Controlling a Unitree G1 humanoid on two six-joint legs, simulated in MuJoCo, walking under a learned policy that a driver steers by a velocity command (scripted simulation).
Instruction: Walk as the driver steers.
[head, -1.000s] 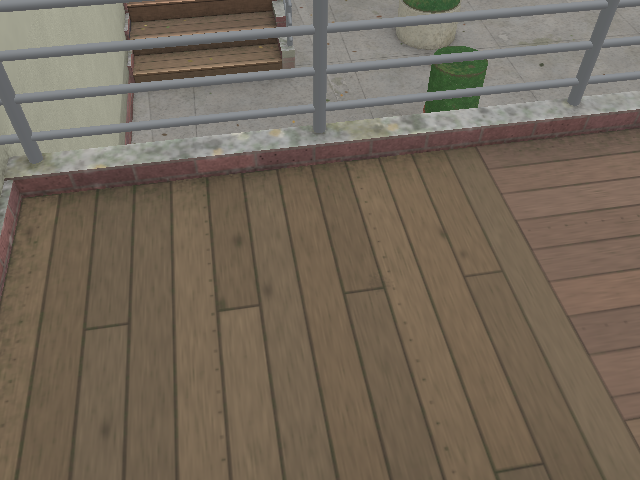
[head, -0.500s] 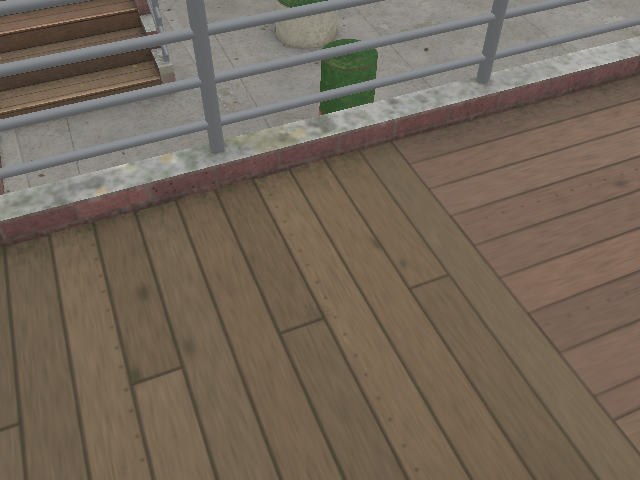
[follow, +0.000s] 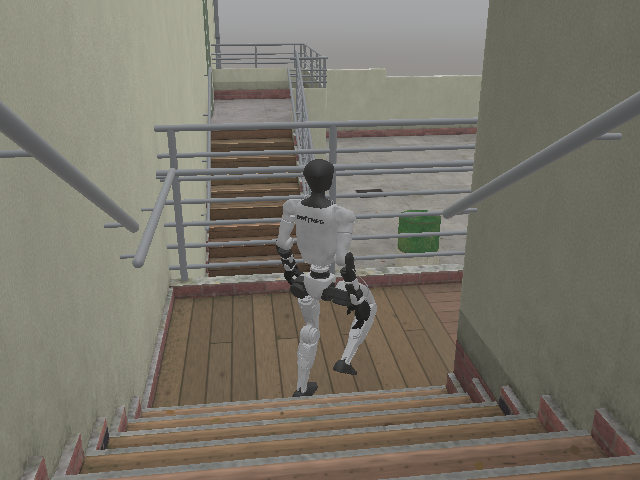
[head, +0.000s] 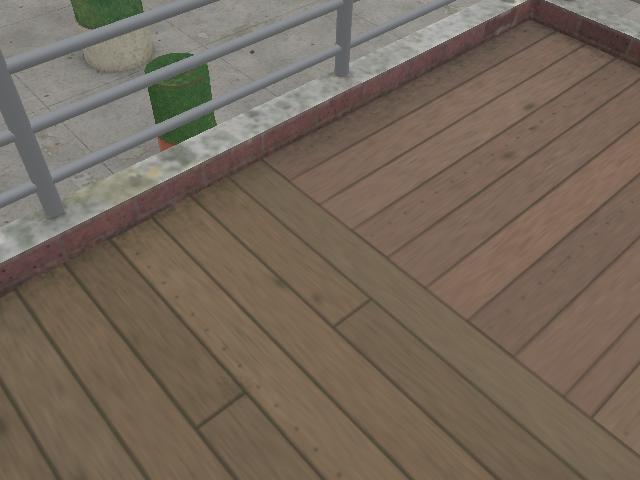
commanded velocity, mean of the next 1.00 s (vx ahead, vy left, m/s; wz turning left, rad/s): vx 0.50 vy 0.00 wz -0.09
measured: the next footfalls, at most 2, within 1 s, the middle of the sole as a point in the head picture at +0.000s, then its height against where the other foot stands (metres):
right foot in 0.26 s outside the picture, level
left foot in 0.76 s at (279, 437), level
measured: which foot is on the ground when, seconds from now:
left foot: down 0.00-0.26, up 0.28-0.74, down 0.76-1.00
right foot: up 0.00-0.24, down 0.26-0.78, up 0.80-1.00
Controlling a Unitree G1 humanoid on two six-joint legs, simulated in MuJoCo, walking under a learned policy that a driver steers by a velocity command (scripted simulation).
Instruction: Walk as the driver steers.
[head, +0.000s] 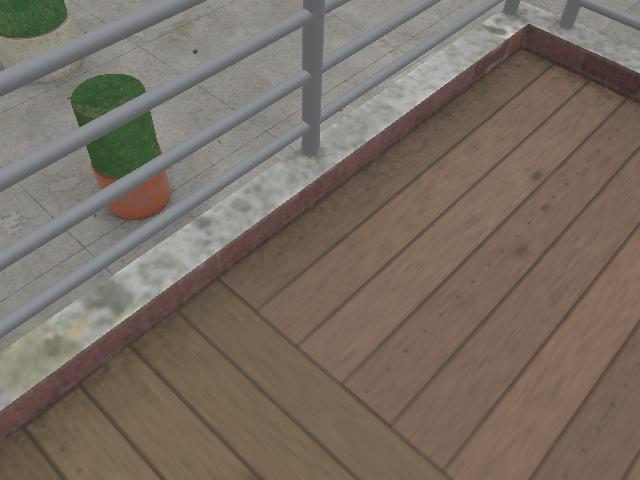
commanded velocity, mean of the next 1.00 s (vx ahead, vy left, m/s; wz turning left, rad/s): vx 0.50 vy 0.00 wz -0.36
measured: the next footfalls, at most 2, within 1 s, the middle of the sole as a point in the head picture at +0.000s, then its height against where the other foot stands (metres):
right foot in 0.32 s outside the picture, level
left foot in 0.84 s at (325, 390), level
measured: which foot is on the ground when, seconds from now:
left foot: down 0.00-0.32, up 0.34-0.82, down 0.84-1.00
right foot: up 0.00-0.30, down 0.32-0.86, up 0.88-1.00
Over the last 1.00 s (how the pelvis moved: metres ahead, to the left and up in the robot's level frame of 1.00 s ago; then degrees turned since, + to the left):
0.57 0.03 0.01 -3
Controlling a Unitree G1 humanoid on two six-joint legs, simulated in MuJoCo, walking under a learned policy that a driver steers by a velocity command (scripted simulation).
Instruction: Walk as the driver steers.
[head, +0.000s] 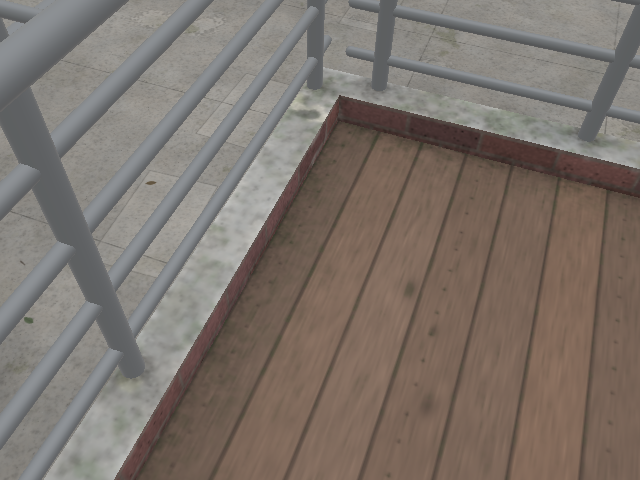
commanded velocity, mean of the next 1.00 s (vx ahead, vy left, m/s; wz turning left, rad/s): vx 0.50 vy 0.00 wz -0.59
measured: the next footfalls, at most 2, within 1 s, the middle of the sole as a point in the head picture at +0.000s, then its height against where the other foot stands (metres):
right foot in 0.34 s outside the picture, level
left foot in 0.82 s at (370, 396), level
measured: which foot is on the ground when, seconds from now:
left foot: down 0.00-0.36, up 0.38-0.80, down 0.82-1.00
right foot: up 0.00-0.32, down 0.34-0.84, up 0.86-1.00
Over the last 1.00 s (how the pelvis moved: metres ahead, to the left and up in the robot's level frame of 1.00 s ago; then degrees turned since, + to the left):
0.57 -0.10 -0.01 -24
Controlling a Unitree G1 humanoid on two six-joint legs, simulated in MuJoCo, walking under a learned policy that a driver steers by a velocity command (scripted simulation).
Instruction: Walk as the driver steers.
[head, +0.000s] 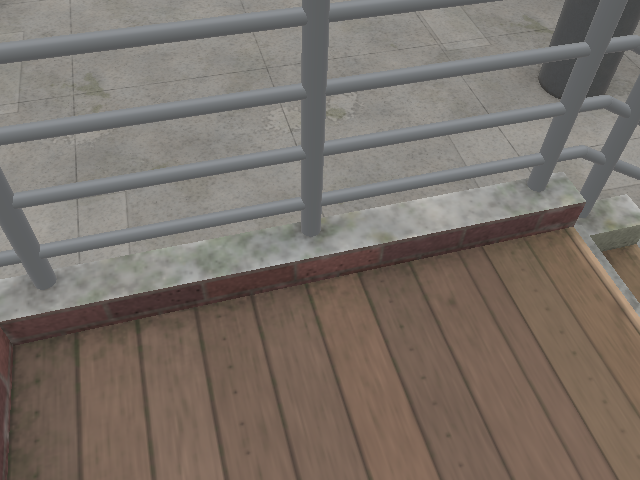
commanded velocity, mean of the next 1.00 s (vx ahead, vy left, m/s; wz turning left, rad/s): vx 0.21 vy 0.00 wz -0.60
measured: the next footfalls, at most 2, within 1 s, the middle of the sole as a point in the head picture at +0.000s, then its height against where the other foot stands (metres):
right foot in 0.34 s outside the picture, level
left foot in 0.80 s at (323, 478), level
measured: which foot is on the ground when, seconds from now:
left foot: down 0.00-0.32, up 0.34-0.78, down 0.80-1.00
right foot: up 0.00-0.32, down 0.34-0.80, up 0.82-1.00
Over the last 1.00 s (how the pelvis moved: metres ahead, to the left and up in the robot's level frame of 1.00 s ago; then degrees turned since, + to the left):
0.56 -0.16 0.00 -36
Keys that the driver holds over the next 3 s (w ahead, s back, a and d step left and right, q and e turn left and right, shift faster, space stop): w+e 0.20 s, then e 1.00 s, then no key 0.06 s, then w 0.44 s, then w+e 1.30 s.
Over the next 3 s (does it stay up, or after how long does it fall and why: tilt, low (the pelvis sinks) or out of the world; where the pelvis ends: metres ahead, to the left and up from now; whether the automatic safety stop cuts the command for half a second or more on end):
stays up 0.73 -0.83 -0.05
